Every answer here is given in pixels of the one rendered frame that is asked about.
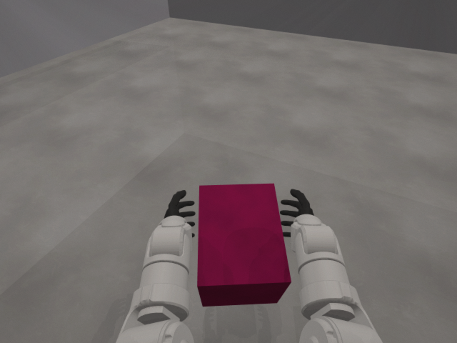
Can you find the robot right hand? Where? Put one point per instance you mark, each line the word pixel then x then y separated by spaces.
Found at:
pixel 302 205

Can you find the robot left hand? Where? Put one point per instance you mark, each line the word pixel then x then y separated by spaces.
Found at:
pixel 175 205

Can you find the left robot upper arm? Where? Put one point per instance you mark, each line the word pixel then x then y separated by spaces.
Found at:
pixel 168 331

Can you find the left robot forearm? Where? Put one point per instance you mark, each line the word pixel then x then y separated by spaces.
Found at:
pixel 162 293

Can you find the right robot upper arm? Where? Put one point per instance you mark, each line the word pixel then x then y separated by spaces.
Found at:
pixel 330 330

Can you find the carton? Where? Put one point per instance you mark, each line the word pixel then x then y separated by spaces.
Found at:
pixel 241 251

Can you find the right robot forearm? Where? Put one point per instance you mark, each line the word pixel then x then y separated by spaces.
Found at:
pixel 325 288

